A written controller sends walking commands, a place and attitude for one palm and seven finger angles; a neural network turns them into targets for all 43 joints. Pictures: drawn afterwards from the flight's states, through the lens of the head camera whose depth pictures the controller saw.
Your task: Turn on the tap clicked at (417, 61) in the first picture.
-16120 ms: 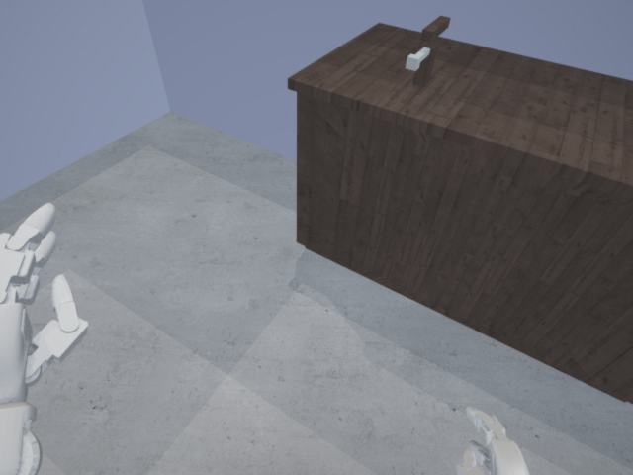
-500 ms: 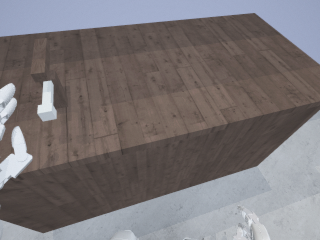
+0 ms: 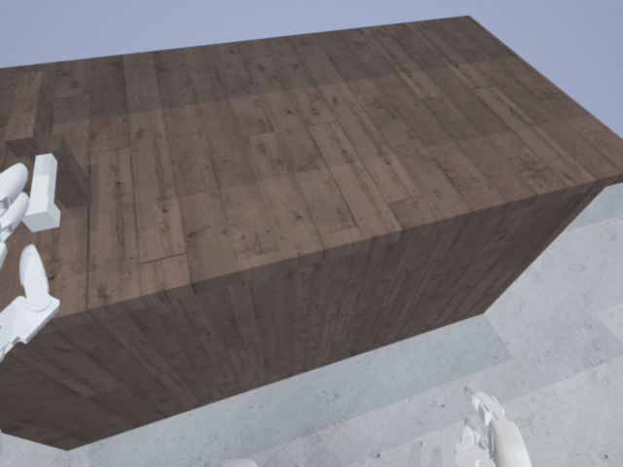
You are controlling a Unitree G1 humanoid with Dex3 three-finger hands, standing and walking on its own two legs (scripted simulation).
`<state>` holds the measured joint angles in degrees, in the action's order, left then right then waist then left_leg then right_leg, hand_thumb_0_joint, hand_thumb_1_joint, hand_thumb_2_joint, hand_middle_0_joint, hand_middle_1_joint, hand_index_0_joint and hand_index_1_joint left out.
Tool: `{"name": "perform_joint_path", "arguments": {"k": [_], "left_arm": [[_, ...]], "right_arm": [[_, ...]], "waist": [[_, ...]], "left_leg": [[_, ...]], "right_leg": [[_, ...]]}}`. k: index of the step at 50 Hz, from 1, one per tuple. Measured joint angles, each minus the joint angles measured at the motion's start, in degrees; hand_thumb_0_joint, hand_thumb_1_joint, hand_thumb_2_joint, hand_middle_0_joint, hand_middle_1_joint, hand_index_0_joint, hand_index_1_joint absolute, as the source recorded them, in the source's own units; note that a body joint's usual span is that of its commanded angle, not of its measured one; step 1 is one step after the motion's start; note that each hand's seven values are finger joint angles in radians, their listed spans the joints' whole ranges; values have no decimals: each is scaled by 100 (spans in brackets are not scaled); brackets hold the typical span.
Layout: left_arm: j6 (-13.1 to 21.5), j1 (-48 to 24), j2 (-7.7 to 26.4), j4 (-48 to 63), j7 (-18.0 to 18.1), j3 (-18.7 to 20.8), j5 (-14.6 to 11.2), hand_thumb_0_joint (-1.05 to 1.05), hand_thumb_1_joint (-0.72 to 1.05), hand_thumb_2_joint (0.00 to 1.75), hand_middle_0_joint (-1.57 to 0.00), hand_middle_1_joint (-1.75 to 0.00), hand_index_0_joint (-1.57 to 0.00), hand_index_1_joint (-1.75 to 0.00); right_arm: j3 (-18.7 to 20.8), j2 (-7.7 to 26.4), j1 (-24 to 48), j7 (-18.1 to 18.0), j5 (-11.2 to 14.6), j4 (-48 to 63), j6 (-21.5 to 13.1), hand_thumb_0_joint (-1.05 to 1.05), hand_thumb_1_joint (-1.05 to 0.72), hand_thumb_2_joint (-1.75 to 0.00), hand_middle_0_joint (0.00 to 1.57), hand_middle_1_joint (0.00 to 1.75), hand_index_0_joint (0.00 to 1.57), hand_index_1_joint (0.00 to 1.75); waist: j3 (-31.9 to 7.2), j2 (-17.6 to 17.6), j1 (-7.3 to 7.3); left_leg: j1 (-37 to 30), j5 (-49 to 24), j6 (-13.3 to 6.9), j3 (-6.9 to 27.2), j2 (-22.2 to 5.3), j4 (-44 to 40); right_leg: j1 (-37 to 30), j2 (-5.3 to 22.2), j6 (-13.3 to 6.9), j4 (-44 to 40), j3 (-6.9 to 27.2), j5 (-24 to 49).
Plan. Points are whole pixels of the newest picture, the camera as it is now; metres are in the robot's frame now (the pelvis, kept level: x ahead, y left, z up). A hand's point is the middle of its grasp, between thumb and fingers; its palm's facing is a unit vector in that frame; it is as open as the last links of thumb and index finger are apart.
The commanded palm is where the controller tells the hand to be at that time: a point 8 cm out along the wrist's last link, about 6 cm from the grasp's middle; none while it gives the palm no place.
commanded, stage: come to a stop and stand still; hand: left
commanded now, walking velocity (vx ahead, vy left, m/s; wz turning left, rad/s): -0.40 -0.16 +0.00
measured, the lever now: (40, 214) +0.35 +0.34 +0.12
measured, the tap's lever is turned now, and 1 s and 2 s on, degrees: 0 0 0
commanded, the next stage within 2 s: look again from close up in 1.02 s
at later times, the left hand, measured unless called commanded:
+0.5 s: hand (25, 331) +0.20 +0.25 +0.17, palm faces +0.43 -0.83 -0.36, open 7.4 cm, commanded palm +0.14 +0.29 +0.19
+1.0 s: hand (10, 301) +0.22 +0.28 +0.17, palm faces +0.42 -0.84 -0.36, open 7.4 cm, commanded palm +0.16 +0.31 +0.19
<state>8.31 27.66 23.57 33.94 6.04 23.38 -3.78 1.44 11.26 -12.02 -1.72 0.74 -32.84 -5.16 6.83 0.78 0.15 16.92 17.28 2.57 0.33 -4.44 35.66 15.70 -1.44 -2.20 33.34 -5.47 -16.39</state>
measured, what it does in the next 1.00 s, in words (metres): stands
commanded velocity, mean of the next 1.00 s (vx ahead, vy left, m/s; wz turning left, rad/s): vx -0.02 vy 0.01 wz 0.00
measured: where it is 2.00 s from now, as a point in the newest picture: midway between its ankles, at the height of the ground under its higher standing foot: outside the picture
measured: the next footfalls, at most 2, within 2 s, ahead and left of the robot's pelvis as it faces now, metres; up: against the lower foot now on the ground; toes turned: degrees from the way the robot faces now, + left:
none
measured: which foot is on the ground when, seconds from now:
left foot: down 0.00-1.00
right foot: down 0.00-1.00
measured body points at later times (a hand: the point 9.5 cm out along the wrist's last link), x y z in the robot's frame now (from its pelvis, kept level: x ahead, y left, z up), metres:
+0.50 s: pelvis -0.02 +0.00 +0.01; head +0.01 +0.01 +0.46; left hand +0.17 +0.29 +0.19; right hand +0.15 -0.22 -0.08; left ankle +0.00 +0.12 -0.73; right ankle +0.02 -0.09 -0.73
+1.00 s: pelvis +0.01 +0.03 +0.01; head +0.02 +0.04 +0.46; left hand +0.19 +0.32 +0.19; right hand +0.19 -0.19 -0.06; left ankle +0.00 +0.12 -0.73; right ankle +0.02 -0.09 -0.73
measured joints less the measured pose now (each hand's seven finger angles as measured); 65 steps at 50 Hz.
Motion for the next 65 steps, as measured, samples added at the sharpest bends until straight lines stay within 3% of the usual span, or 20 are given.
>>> {"name": "perform_joint_path", "arguments": {"k": [4,9,13,15,25,37,54,57,60,62,65], "left_arm": [[41,-51,31,161,-15,9,-2,2,89,90,-21,-30,-21,-31],[192,286,115,357,83,54,-94,1,89,90,-21,-30,-22,-31],[158,418,124,191,244,7,-79,1,89,90,-21,-30,-22,-31],[107,326,86,20,293,-40,-53,1,89,90,-21,-30,-22,-31],[-78,-140,-395,-444,339,-400,139,2,89,90,-21,-30,-21,-31],[-64,-178,-264,-523,288,-383,100,2,89,90,-21,-30,-21,-31],[-86,-217,-339,-584,283,-451,71,2,89,90,-21,-30,-21,-31],[281,-1230,413,-1022,80,-253,258,2,89,90,-21,-30,-22,-31],[543,-1846,682,-1425,80,296,176,2,89,90,-21,-30,-22,-31],[585,-1681,503,-1350,117,414,78,2,89,90,-21,-30,-21,-31],[570,-990,30,-928,72,118,80,1,90,90,-20,-30,-21,-31]], "right_arm": [[21,40,12,53,50,71,-55,2,-90,-90,20,30,20,30],[3,34,118,-6,61,92,-5,2,-90,-90,20,30,20,30],[-46,61,144,-108,64,18,31,2,-90,-90,20,30,20,30],[-84,31,138,-149,63,-71,46,2,-91,-90,20,30,20,30],[-276,11,-38,-111,21,-134,21,2,-90,-90,20,30,20,30],[-362,-72,38,-70,-13,-55,62,2,-90,-90,21,30,20,30],[-297,48,124,-106,-4,-4,179,2,-90,-90,20,30,20,30],[-491,100,-133,-233,110,234,-8,2,-90,-90,20,30,20,30],[-551,75,-41,79,-54,120,-135,2,-90,-90,20,30,20,30],[-508,97,-29,275,-69,126,-179,2,-90,-90,20,30,20,30],[-412,175,-41,403,-64,139,-228,2,-90,-90,21,30,20,30]], "waist": [[144,-152,13],[76,43,43],[-9,53,70],[0,125,7],[-267,-58,-117],[-330,-70,-81],[-368,-84,-129],[-334,-18,-329],[-352,7,-340],[-403,-41,-251],[-421,-91,-98]], "left_leg": [[140,-110,-8,148,-171,91],[330,353,-160,-34,90,458],[-49,-140,-228,-158,230,-274],[-192,-245,-195,-208,291,-435],[-353,-273,-302,-173,304,-622],[-619,-315,-413,-240,451,-939],[-698,-243,-462,-241,502,-975],[-407,-204,-449,-143,523,-744],[-227,-137,-406,-212,430,-579],[-212,-88,-415,-308,384,-535],[-304,-51,-463,-442,384,-564]], "right_leg": [[-118,-192,-164,-359,-168,229],[176,-64,-233,-152,-72,200],[231,4,-170,-99,-46,212],[127,62,-127,-184,4,257],[-241,46,-7,-785,-26,555],[-458,177,142,-1003,47,568],[-548,223,207,-1051,54,504],[-275,255,200,-770,-35,383],[-95,166,123,-700,33,410],[-61,121,136,-703,130,434],[-97,118,197,-714,265,445]]}}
